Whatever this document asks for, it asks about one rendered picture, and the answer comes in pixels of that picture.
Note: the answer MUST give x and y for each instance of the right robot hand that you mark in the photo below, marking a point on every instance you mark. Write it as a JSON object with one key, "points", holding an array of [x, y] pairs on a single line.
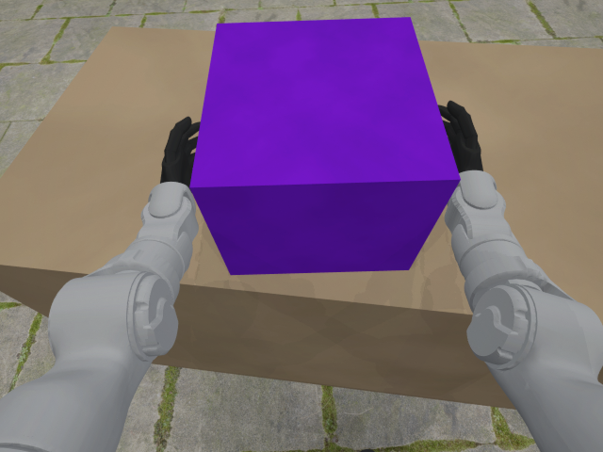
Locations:
{"points": [[462, 137]]}

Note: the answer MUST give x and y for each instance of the right robot forearm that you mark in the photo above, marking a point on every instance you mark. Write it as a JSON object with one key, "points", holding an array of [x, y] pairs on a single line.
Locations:
{"points": [[487, 252]]}

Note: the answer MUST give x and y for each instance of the right robot upper arm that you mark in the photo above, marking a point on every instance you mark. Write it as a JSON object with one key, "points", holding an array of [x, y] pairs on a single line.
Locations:
{"points": [[545, 352]]}

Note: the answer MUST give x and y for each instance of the pedestal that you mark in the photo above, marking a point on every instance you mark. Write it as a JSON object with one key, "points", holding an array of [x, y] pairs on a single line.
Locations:
{"points": [[71, 200]]}

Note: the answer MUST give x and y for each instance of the carton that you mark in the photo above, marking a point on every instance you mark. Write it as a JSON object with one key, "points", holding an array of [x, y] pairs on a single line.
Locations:
{"points": [[321, 147]]}

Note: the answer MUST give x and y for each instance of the left robot forearm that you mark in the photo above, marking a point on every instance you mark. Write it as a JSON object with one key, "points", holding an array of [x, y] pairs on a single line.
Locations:
{"points": [[164, 243]]}

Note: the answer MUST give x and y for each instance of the left robot upper arm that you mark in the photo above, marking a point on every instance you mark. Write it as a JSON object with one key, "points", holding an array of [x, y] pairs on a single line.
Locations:
{"points": [[105, 332]]}

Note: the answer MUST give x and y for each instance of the left robot hand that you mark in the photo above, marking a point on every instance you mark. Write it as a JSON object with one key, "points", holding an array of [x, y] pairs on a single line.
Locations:
{"points": [[177, 164]]}

